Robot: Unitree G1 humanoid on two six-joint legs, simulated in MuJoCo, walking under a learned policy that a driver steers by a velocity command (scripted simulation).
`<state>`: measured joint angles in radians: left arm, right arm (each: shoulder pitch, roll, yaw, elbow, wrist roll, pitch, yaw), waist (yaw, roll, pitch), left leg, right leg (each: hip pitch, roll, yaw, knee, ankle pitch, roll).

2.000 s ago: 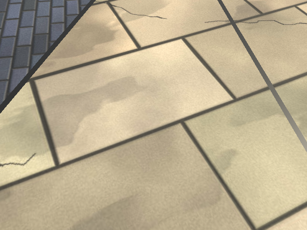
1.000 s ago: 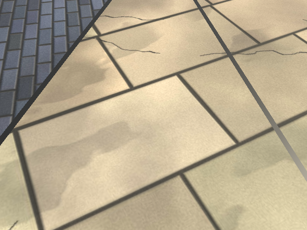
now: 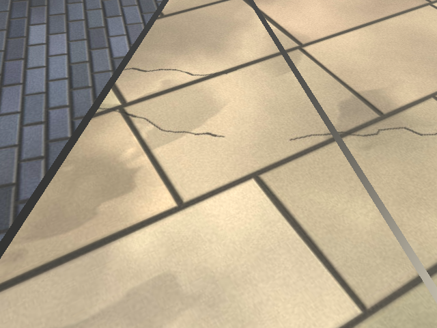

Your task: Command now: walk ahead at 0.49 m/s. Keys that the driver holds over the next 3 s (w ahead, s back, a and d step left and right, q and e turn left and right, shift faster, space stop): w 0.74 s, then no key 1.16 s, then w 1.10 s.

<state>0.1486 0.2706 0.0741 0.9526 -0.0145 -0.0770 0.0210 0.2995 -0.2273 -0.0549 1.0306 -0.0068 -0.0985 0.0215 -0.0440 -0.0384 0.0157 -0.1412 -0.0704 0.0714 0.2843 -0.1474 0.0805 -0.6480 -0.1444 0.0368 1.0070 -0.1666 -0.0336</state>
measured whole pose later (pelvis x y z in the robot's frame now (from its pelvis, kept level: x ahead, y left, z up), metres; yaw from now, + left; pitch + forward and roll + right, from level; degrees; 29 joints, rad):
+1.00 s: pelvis +0.56 -0.01 -0.01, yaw +0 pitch +2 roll +0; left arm 0.22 0.27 0.06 0.99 -0.01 -0.05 0.03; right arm 0.11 -0.23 -0.05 0.95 -0.02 -0.08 0.02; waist 0.00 -0.03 0.06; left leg -0.37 -0.03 0.07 0.44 -0.10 0.07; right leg -0.44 -0.04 0.03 1.11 -0.48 0.02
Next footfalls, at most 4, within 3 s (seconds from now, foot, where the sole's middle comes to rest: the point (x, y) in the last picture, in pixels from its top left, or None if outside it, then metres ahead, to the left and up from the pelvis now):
0.30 right None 0.37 -0.16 -0.78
0.82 left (190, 275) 0.69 0.08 -0.78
1.22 right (263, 271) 0.69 -0.16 -0.78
2.22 right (266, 257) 0.75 -0.18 -0.78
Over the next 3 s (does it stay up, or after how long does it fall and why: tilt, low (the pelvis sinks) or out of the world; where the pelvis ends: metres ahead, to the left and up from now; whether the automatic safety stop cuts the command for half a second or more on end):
stays up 1.11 -0.03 0.00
